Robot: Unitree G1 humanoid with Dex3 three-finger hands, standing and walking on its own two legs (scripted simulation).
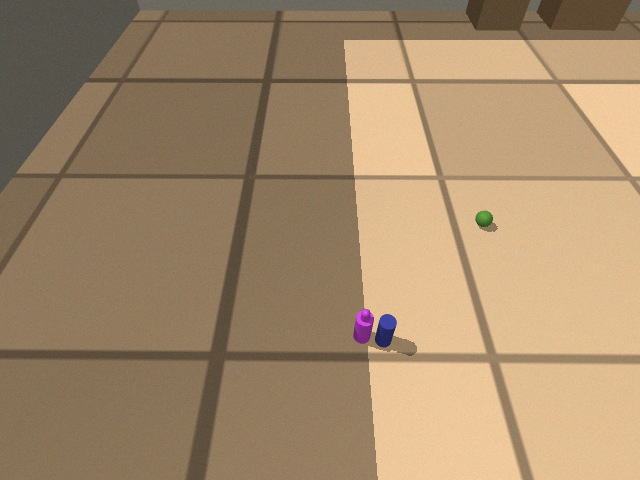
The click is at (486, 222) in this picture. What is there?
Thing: free ball
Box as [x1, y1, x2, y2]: [475, 211, 492, 226]
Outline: 480,211 476,215 476,222 481,226 486,226 491,222 492,216 487,211
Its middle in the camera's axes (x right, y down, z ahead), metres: +0.71 -0.10 +1.67
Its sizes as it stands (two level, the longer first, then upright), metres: 0.069 0.069 0.069
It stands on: the floor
